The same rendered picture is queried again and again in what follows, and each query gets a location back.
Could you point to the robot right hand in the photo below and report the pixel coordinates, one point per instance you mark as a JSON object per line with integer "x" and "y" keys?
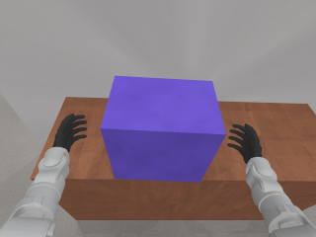
{"x": 250, "y": 144}

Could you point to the carton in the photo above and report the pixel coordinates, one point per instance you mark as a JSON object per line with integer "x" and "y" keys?
{"x": 162, "y": 129}

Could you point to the robot right forearm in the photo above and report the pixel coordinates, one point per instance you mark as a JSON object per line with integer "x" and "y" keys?
{"x": 275, "y": 206}

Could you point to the robot left hand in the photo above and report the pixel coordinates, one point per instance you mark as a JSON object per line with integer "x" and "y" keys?
{"x": 65, "y": 133}

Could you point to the pedestal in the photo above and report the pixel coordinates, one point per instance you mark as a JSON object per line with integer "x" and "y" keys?
{"x": 287, "y": 134}

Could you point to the robot left upper arm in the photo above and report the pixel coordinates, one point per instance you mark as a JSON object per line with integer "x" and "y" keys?
{"x": 28, "y": 227}

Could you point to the robot left forearm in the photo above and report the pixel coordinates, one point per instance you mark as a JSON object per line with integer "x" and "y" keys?
{"x": 44, "y": 194}

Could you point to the robot right upper arm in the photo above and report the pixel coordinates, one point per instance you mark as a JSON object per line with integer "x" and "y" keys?
{"x": 305, "y": 230}

